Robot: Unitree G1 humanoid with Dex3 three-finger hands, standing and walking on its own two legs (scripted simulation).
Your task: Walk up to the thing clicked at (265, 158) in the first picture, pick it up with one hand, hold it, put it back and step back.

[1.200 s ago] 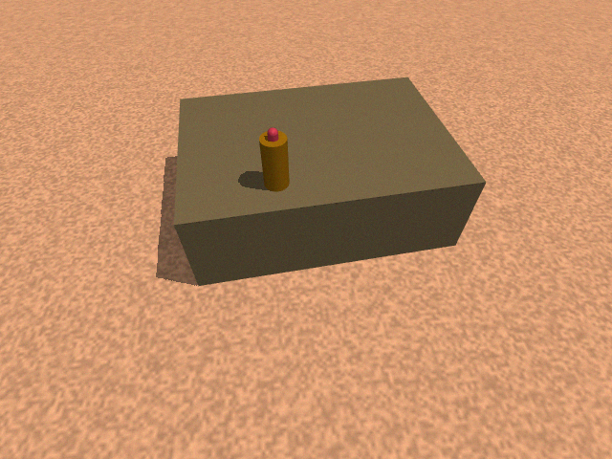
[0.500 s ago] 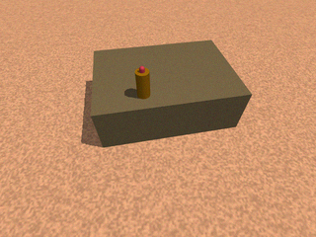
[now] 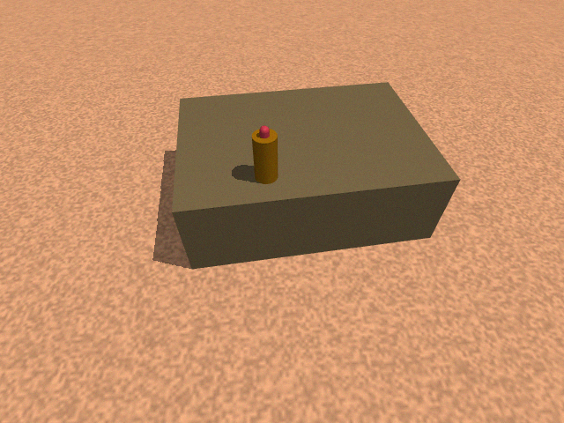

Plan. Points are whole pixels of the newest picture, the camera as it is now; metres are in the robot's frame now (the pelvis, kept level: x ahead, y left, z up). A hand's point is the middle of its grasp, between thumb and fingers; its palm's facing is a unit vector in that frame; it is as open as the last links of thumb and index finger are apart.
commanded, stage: walk up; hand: right
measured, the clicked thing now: (265, 153) +1.05 +0.07 -0.31
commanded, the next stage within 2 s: none
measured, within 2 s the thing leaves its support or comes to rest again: neither
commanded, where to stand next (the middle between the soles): +0.58 +0.21 m, yaw +8 degrees
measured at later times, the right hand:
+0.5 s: hand (375, 415) +0.18 -0.13 -0.14, palm faces -0.07 +0.93 -0.37, open 7.4 cm
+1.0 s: hand (334, 257) +0.48 -0.10 -0.15, palm faces -0.23 +0.91 -0.35, open 7.4 cm
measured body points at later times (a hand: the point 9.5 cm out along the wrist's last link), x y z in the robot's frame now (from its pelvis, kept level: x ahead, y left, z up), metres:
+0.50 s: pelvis +0.14 +0.13 -0.01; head +0.15 +0.15 +0.44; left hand +0.20 +0.46 -0.13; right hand +0.18 -0.18 -0.12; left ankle +0.14 +0.23 -0.75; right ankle +0.18 +0.00 -0.68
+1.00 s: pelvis +0.35 +0.15 -0.01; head +0.37 +0.13 +0.44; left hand +0.34 +0.47 -0.11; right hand +0.49 -0.15 -0.12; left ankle +0.38 +0.31 -0.70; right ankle +0.37 +0.03 -0.74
